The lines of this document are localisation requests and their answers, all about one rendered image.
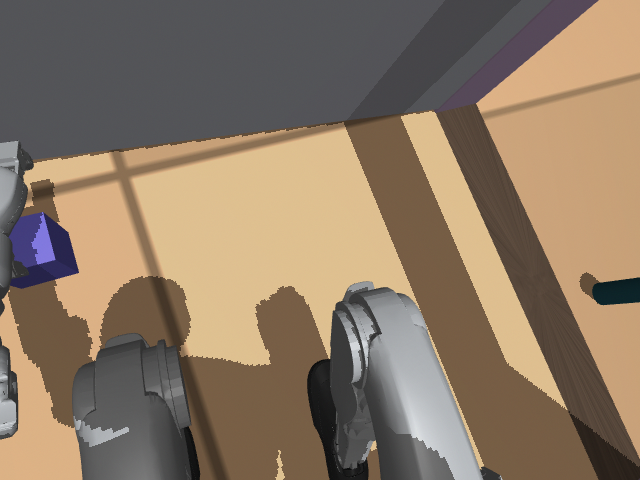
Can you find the right robot foot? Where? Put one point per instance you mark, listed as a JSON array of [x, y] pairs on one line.
[[323, 413]]

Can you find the left robot arm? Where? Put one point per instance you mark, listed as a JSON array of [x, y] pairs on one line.
[[8, 379]]

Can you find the left robot foot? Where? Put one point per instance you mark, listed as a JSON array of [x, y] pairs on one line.
[[193, 460]]

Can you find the left robot hand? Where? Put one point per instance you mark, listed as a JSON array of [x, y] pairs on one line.
[[14, 161]]

